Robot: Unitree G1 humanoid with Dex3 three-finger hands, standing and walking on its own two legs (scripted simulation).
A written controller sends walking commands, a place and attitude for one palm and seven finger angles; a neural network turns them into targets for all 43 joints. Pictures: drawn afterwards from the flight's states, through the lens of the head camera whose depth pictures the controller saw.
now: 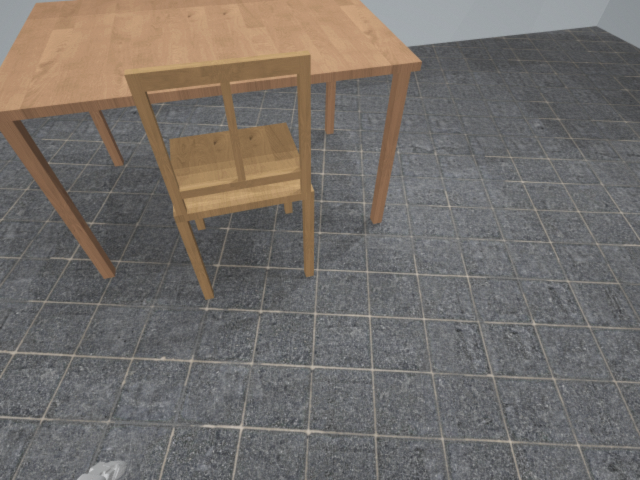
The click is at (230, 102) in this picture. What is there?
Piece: chair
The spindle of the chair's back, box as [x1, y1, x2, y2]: [220, 82, 245, 180]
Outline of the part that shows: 220,83 238,180 245,179 229,82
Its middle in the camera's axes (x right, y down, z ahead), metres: -0.22 -0.26 +0.98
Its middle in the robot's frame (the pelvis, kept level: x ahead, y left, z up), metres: +0.90 +0.27 -0.10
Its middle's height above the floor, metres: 0.67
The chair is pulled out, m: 0.00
